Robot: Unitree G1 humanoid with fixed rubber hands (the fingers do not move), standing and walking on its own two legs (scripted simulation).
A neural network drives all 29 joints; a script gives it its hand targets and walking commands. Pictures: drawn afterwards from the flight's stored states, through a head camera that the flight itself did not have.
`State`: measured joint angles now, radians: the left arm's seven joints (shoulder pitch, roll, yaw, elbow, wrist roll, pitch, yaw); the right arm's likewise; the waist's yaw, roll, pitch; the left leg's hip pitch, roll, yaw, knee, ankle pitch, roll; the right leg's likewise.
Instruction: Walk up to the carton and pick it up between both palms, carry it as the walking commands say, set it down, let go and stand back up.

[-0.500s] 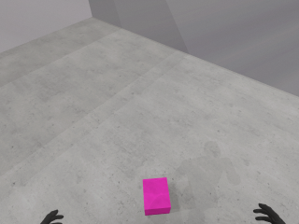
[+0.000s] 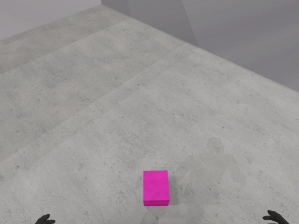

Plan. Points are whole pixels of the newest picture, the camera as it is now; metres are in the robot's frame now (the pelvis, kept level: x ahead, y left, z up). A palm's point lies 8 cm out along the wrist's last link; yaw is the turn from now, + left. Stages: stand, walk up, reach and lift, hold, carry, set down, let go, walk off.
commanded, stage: walk up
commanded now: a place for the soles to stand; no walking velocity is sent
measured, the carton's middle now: (155, 188) +0.42 -0.02 -0.69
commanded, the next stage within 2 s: reach and lift in 1.14 s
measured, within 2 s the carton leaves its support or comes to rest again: neither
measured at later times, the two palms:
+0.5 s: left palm out of the picture +0.10 +0.31 -0.09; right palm out of the picture +0.12 -0.34 -0.09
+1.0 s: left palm out of the picture +0.11 +0.33 -0.09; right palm out of the picture +0.14 -0.31 -0.08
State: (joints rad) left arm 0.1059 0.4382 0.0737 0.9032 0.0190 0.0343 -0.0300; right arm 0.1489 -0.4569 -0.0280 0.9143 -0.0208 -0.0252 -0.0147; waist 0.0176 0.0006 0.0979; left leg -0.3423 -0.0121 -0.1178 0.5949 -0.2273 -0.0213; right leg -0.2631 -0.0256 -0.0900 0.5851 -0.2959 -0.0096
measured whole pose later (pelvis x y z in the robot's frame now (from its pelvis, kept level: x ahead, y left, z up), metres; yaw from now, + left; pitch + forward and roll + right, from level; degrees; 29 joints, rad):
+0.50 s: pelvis +0.00 -0.01 +0.00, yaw +2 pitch -2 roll +0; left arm 0.13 0.41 0.06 0.87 0.02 0.02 -0.03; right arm 0.16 -0.45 -0.03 0.87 -0.02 -0.03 -0.02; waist 0.01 0.00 0.11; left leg -0.34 -0.02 -0.12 0.61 -0.23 -0.02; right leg -0.25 0.00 -0.01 0.64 -0.35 -0.01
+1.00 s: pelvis +0.01 +0.00 +0.01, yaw +2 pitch -2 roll -1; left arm 0.11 0.42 0.06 0.91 0.01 0.02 -0.03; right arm 0.10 -0.44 -0.02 0.92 -0.01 -0.03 -0.01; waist 0.02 0.00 0.09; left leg -0.30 -0.02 -0.11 0.53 -0.20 -0.02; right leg -0.19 0.00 0.00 0.52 -0.29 0.01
